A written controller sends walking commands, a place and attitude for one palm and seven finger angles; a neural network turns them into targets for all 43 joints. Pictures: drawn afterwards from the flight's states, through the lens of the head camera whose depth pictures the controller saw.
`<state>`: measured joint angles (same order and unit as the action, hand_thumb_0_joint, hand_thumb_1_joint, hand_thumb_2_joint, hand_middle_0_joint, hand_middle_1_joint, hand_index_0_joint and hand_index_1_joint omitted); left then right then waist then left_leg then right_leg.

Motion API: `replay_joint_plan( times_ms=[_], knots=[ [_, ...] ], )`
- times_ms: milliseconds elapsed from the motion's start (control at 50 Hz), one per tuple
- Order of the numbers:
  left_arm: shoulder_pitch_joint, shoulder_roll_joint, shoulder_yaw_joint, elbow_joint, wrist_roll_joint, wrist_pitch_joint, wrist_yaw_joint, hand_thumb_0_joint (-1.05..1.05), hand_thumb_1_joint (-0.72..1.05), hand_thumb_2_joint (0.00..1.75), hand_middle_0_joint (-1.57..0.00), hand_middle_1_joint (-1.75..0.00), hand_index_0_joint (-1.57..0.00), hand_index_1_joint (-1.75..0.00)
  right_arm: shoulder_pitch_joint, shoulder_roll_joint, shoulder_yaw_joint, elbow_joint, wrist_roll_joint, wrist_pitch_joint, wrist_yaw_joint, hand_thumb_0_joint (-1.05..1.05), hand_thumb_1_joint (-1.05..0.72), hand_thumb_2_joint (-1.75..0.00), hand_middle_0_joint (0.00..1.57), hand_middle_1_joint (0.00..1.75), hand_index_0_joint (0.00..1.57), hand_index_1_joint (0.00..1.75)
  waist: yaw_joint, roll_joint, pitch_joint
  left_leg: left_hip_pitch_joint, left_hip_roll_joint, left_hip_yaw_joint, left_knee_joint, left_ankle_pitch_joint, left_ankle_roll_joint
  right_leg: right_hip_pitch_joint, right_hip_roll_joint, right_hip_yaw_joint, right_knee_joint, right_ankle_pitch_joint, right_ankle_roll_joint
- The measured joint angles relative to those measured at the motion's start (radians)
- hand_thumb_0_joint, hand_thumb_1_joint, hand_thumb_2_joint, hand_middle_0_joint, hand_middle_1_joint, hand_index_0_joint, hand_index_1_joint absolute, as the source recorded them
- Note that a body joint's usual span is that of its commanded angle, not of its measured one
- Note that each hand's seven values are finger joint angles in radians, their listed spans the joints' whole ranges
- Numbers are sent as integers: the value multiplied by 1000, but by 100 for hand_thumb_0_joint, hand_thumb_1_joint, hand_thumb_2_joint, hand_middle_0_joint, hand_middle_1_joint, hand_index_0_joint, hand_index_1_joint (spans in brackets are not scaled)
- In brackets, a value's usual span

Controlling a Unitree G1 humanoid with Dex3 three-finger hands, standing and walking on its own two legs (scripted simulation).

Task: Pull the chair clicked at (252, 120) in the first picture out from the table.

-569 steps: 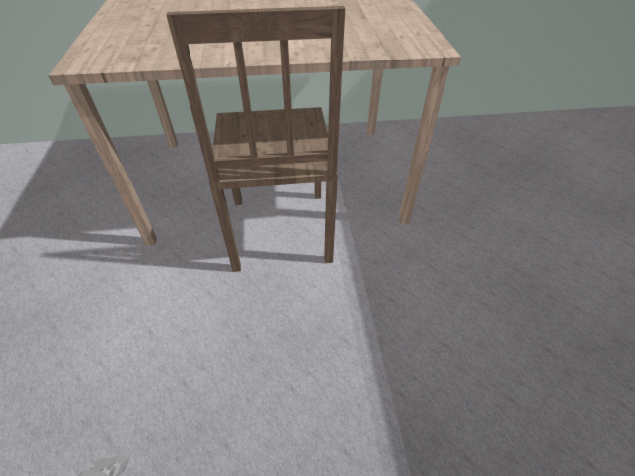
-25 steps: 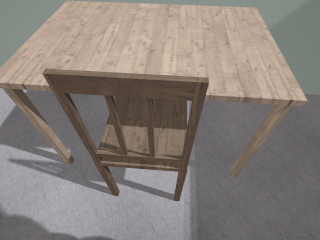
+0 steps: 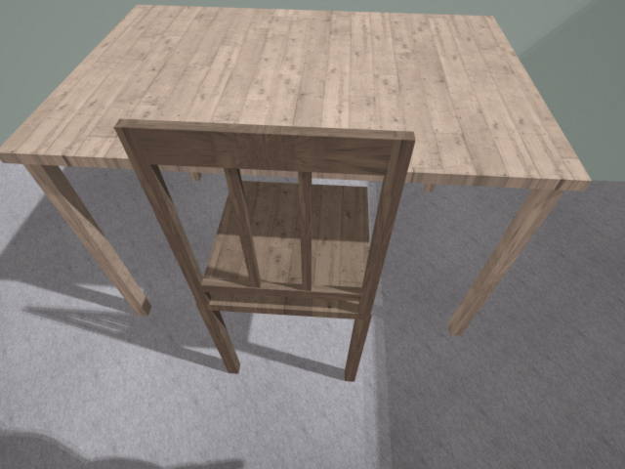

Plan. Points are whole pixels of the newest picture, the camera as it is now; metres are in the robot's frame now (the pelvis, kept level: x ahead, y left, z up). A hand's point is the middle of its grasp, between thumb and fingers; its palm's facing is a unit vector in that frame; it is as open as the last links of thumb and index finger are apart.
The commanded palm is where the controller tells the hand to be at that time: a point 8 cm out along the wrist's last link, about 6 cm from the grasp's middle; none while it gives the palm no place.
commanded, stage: come to a stop and stand still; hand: left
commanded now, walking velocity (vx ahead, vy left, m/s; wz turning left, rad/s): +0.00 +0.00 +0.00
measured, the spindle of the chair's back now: (245, 235) +0.50 +0.16 -0.06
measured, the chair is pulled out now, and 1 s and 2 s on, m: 0.00 0.00 0.00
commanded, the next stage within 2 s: look again from close up in 0.58 s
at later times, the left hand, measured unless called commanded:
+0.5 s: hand out of the picture +0.00 +0.20 -0.17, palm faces -0.01 -0.97 -0.23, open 7.4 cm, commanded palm none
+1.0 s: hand out of the picture -0.01 +0.19 -0.17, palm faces +0.00 -0.98 -0.21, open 7.4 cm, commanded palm none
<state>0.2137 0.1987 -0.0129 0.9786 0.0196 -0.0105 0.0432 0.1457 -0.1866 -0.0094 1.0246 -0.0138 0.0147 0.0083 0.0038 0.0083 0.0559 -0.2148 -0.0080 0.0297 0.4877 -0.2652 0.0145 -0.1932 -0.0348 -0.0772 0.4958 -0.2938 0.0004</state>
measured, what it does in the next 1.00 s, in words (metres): stands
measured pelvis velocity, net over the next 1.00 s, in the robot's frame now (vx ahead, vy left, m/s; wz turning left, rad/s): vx -0.01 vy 0.02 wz -0.02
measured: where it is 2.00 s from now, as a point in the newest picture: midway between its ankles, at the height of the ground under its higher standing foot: outside the picture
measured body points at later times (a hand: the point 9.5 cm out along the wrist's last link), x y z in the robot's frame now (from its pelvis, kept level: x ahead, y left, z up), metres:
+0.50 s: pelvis +0.00 +0.02 +0.00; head +0.02 +0.02 +0.45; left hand +0.00 +0.26 -0.15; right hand +0.02 -0.21 -0.16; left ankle +0.00 +0.11 -0.74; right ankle -0.02 -0.11 -0.74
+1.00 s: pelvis -0.01 +0.02 +0.00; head +0.00 +0.01 +0.45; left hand -0.01 +0.24 -0.15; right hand +0.00 -0.21 -0.16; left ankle +0.00 +0.11 -0.74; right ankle -0.02 -0.11 -0.74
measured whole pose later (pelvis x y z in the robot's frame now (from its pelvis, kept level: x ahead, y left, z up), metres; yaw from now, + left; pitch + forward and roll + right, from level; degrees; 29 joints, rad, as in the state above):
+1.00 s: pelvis -0.01 +0.02 +0.00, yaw -1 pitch -2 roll +1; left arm 0.30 0.16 -0.01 1.10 0.02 -0.01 0.04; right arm 0.24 -0.16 0.00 1.14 0.00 0.00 -0.01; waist 0.00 0.00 0.05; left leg -0.16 -0.04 0.06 0.42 -0.23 0.04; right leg -0.16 -0.06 -0.05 0.46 -0.26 0.03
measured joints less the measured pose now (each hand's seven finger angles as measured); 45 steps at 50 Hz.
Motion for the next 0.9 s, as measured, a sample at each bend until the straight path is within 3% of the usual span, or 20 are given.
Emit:
replay_joint_plan(
  times_ms=[400, 900],
  knots=[
    [57, -14, 1, 101, -1, 8, 1, 0, 90, 90, -20, -29, -20, -30, 79, 14, 5, 97, 11, -12, -15, 1, -91, -89, 20, 30, 20, 30, -3, -15, 12, 37, -31, 21, -40, 15, 32, 25, -30, 21, -23, 14, 31],
    [81, -42, 2, 123, 2, 0, 2, 0, 91, 90, -20, -29, -20, -30, 82, 20, 5, 110, 15, -15, -22, 1, -92, -89, 20, 30, 20, 30, 2, -13, -6, 59, -29, 28, -66, 34, 29, 38, -28, 28, -35, 29, 28]
  ],
)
